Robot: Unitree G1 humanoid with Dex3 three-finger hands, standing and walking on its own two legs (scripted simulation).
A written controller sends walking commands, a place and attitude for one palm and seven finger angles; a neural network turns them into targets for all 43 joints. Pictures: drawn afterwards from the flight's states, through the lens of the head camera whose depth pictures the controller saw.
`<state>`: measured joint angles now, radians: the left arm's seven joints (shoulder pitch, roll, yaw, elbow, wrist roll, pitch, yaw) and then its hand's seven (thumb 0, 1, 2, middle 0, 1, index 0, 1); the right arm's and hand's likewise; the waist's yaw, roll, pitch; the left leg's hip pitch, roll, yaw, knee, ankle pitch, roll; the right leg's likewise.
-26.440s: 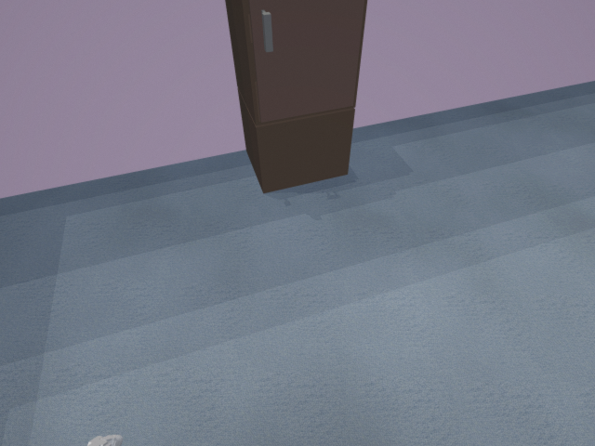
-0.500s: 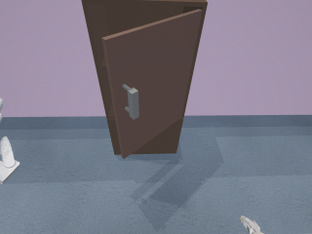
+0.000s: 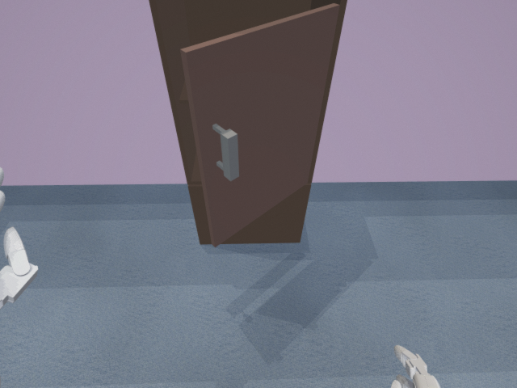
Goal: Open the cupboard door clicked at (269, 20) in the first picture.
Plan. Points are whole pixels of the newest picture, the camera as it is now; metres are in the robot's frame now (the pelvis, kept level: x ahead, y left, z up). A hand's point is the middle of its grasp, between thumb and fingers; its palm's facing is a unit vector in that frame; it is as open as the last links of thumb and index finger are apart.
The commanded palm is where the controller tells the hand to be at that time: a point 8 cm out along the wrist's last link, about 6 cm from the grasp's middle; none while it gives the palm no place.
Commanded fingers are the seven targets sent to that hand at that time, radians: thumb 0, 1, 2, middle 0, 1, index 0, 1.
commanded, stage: stop stepping back and stand still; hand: left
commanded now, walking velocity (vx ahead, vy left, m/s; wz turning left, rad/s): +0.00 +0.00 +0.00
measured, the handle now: (224, 151) +0.59 +0.11 +0.03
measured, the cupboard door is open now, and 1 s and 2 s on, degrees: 41 41 41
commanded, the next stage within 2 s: let the arm hang, fingers relaxed in 0.06 s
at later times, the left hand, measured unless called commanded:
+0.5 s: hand out of the picture +0.00 +0.19 -0.17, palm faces +0.07 -0.98 -0.18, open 7.0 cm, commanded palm none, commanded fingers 0.00 0.90 0.90 -0.20 -0.30 -0.20 -0.30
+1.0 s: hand out of the picture -0.06 +0.18 -0.16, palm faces +0.10 -0.97 -0.20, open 7.4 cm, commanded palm none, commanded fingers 0.00 0.90 0.90 -0.20 -0.30 -0.20 -0.30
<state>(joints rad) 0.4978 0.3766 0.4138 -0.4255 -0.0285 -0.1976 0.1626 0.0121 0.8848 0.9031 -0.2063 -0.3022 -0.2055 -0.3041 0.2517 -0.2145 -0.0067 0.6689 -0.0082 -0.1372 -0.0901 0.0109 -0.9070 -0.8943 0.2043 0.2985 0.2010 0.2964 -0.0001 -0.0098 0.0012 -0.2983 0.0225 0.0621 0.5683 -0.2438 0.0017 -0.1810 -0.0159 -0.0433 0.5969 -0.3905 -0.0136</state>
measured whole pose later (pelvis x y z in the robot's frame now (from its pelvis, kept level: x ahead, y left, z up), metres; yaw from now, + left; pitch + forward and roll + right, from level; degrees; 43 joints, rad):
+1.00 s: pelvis -0.02 +0.02 +0.01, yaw +3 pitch -2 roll +0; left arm 0.32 0.13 0.02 1.14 0.01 0.01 0.03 0.00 0.91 0.90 -0.20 -0.30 -0.19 -0.30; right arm 0.28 -0.13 -0.01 1.14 -0.03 0.03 -0.03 0.01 -0.92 -0.89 0.20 0.30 0.20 0.30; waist 0.00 0.03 0.04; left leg -0.28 -0.01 0.03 0.44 -0.13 0.02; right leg -0.15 -0.04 -0.08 0.47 -0.29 0.00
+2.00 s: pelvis +0.01 -0.01 +0.01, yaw +3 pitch -2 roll +0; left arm 0.28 0.13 0.02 1.14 0.00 0.00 0.04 0.00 0.90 0.90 -0.20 -0.30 -0.20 -0.30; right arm 0.23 -0.15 -0.01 1.16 -0.03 0.01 -0.04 0.00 -0.92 -0.89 0.20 0.30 0.20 0.30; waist 0.00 0.01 0.06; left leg -0.22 0.02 0.01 0.41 -0.17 -0.02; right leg -0.07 0.00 -0.10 0.40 -0.31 -0.03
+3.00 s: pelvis +0.01 -0.01 +0.00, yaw -28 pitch +2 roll +0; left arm 0.22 0.23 0.09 0.92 0.02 0.06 0.00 0.00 0.90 0.90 -0.20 -0.30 -0.20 -0.30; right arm 0.10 -0.19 -0.03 0.87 -0.03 0.00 -0.04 0.00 -0.91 -0.89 0.20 0.30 0.20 0.30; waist 0.04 -0.04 0.09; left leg -0.29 0.02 -0.01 0.56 -0.30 -0.01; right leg -0.41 0.11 0.11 0.84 -0.49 0.01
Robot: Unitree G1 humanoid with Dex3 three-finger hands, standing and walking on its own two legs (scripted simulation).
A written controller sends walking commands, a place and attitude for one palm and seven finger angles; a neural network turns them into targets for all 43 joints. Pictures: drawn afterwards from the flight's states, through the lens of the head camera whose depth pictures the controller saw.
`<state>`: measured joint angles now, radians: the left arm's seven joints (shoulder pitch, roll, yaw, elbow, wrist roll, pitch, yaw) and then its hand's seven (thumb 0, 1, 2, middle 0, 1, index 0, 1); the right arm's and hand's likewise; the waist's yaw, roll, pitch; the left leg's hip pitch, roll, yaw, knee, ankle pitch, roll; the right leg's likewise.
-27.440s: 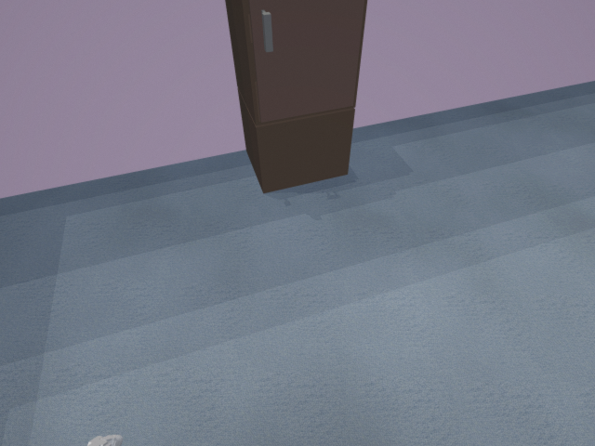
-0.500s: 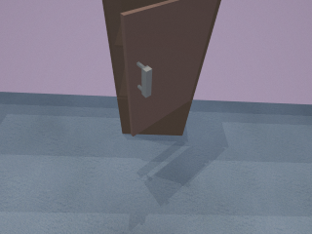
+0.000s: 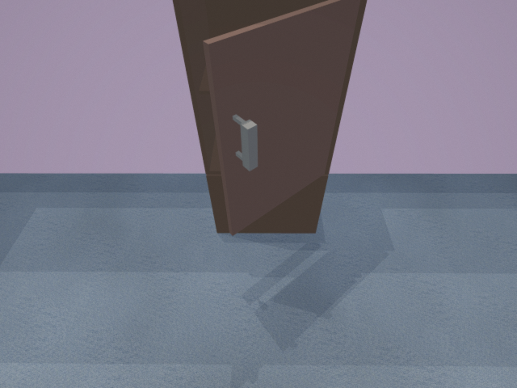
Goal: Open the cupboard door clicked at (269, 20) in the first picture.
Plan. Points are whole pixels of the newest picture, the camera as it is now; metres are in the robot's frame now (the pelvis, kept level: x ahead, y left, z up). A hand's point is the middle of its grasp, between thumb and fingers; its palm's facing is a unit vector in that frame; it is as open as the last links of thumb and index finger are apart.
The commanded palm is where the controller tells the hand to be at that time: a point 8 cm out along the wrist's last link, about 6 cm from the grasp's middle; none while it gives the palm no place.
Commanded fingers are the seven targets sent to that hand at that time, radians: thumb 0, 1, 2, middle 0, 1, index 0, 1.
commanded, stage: let the arm hang, fingers relaxed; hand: left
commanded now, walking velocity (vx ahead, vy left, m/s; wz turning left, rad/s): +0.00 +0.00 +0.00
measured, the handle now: (243, 142) +0.62 +0.07 +0.02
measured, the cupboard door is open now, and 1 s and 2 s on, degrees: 41 41 41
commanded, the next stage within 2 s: look to check the result in 0.26 s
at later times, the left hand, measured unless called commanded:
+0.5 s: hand out of the picture +0.00 +0.15 -0.17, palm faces +0.05 -0.98 -0.20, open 7.4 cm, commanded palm none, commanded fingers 0.00 0.90 0.90 -0.20 -0.30 -0.20 -0.30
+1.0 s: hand out of the picture +0.02 +0.14 -0.17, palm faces +0.06 -0.98 -0.19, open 7.4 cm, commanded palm none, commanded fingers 0.00 0.90 0.90 -0.20 -0.30 -0.20 -0.30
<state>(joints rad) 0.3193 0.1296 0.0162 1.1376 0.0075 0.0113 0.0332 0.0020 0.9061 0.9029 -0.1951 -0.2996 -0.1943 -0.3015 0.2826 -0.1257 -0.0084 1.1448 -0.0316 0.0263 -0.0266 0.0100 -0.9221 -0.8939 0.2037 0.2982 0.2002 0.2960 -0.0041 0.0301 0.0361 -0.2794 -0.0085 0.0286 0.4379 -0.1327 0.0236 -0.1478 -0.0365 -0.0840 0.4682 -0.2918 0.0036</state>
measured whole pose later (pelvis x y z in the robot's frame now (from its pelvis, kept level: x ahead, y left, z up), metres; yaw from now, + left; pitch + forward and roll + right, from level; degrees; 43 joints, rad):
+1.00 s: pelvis +0.03 -0.03 +0.00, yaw +0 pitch -2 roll +0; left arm 0.28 0.13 0.02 1.14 0.00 0.00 0.04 0.00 0.90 0.90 -0.20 -0.30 -0.20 -0.30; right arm 0.23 -0.15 -0.01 1.16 -0.03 0.01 -0.04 0.00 -0.92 -0.89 0.20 0.30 0.20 0.30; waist 0.00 0.01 0.06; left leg -0.22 0.02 0.01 0.41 -0.17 -0.02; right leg -0.07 0.00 -0.10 0.40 -0.31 -0.03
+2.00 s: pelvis +0.03 -0.03 -0.01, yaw -30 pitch +2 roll +0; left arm 0.22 0.23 0.09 0.92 0.02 0.06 0.00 0.00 0.90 0.90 -0.20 -0.30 -0.20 -0.30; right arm 0.10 -0.19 -0.03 0.87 -0.03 0.00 -0.04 0.00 -0.91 -0.89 0.20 0.30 0.20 0.30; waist 0.04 -0.04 0.09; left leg -0.29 0.02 -0.01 0.56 -0.30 -0.01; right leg -0.41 0.11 0.11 0.84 -0.49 0.01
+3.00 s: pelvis +0.04 -0.14 +0.00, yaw -68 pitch +1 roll +0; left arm 0.25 0.20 0.07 0.94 0.02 -0.01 -0.02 0.00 0.90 0.90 -0.20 -0.30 -0.20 -0.30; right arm 0.22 -0.25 -0.07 0.95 -0.03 0.02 0.01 0.01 -0.91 -0.89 0.20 0.30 0.20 0.30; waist 0.00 0.01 0.07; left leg -0.50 0.10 0.06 0.95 -0.38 -0.07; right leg -0.20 0.01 -0.02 0.48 -0.30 -0.02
